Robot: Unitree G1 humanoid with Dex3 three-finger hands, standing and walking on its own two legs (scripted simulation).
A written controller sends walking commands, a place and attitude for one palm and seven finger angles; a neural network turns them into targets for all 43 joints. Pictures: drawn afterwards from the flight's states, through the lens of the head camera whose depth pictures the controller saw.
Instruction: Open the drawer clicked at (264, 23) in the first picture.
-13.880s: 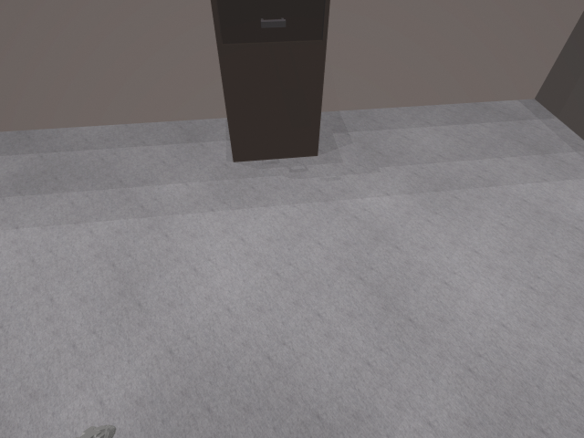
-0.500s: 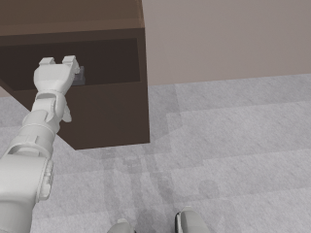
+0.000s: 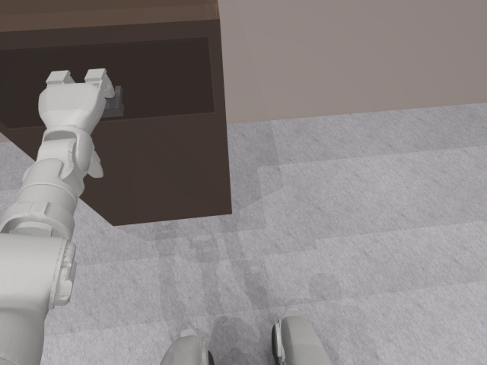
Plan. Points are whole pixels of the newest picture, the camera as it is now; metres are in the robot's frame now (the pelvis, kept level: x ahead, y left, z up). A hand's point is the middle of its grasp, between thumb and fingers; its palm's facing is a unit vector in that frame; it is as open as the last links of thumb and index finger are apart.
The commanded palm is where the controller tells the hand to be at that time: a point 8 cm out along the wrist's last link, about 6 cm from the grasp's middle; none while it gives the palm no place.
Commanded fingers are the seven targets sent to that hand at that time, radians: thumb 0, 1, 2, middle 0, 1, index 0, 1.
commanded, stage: lower the fingers behind the handle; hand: left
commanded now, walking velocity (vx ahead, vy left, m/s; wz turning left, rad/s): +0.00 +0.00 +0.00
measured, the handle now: (94, 100) +0.58 +0.24 +0.03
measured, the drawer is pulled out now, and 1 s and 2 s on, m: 0.00 0.00 0.00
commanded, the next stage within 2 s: lift the fingers back up to retry in 0.26 s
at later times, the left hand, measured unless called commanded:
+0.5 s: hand (88, 126) +0.52 +0.23 +0.03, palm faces -0.03 +0.01 -1.00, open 13.9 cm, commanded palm +0.50 +0.24 +0.08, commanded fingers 0.00 -0.50 0.30 -0.30 -1.20 -0.30 -1.20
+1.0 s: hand (71, 102) +0.52 +0.23 +0.09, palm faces -0.01 -0.02 -1.00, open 13.8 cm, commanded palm +0.49 +0.23 +0.14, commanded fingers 0.00 -0.50 0.30 -0.30 -1.20 -0.30 -1.20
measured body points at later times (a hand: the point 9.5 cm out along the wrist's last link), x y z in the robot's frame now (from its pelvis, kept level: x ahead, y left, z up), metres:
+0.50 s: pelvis +0.00 +0.00 +0.00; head +0.14 -0.01 +0.42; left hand +0.51 +0.23 +0.09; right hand +0.00 -0.28 -0.13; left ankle +0.00 +0.12 -0.67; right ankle +0.06 -0.14 -0.67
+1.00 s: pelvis +0.04 +0.01 +0.04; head +0.13 -0.01 +0.48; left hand +0.51 +0.23 +0.15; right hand +0.05 -0.27 -0.10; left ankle +0.00 +0.12 -0.67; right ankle +0.06 -0.14 -0.67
